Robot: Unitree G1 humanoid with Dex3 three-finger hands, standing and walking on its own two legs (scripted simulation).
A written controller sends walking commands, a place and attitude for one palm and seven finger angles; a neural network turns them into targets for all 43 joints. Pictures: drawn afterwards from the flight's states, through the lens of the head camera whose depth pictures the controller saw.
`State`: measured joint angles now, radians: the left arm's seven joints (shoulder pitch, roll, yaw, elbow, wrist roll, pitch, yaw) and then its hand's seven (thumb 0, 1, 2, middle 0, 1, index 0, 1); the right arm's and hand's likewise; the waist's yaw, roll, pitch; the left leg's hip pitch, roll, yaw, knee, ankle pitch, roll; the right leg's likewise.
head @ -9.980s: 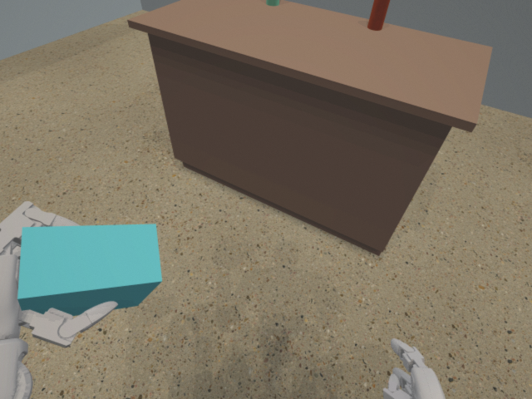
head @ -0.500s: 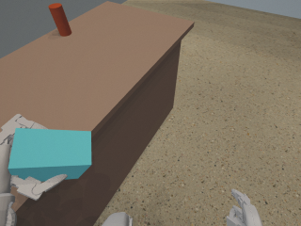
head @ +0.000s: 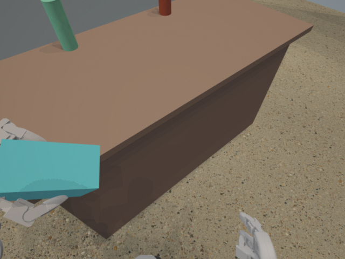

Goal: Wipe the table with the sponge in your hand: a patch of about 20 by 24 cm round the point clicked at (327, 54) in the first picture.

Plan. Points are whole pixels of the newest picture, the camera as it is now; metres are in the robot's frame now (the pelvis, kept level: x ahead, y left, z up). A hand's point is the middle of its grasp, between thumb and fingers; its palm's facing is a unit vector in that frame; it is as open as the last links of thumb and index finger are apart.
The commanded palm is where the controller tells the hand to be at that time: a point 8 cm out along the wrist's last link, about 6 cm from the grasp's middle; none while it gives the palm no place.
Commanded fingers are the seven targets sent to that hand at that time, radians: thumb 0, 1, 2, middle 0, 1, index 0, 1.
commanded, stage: turn to face it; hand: left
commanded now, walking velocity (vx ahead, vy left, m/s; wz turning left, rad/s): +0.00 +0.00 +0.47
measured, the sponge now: (63, 173) +0.22 +0.21 +0.16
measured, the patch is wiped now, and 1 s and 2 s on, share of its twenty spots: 0.00 0.00 0.00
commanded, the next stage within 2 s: take the last steps up to it in 0.40 s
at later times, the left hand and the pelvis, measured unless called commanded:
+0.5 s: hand out of the picture +0.06 +0.26 +0.18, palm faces +0.55 -0.71 -0.43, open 11.0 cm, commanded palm -0.01 +0.29 +0.18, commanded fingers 0.00 0.10 1.30 -1.20 -1.60 -1.20 -1.60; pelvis -0.10 -0.01 -0.01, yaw +13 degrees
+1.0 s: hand out of the picture +0.01 +0.19 +0.17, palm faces +0.52 -0.74 -0.44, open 11.0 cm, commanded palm -0.07 +0.23 +0.18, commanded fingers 0.00 0.10 1.30 -1.20 -1.60 -1.20 -1.60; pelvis -0.16 -0.08 -0.01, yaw +13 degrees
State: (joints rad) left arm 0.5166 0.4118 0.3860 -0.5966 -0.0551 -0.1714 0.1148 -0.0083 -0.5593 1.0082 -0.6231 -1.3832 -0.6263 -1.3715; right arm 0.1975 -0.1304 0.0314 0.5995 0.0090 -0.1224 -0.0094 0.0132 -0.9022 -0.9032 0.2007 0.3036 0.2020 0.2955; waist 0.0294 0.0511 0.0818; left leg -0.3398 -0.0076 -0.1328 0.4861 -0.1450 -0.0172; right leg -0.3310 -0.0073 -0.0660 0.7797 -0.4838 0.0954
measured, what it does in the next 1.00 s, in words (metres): walks backwards: right foot, then left foot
